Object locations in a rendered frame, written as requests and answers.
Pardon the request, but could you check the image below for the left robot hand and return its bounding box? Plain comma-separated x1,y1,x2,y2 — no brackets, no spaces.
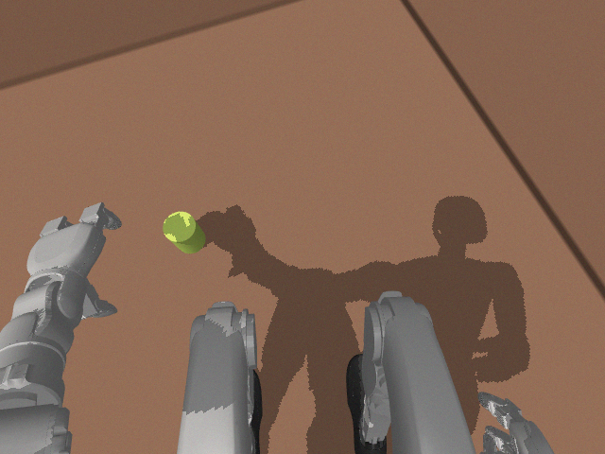
26,202,122,320

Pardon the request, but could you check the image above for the left robot arm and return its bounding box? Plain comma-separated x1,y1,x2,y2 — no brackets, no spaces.
0,269,87,454

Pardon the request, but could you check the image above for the right robot foot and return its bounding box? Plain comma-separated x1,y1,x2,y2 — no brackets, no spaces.
346,354,387,454

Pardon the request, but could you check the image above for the right robot hand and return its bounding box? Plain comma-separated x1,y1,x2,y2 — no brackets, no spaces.
477,392,555,454

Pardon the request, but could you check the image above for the can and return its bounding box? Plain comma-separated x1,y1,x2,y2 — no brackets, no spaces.
163,212,206,253

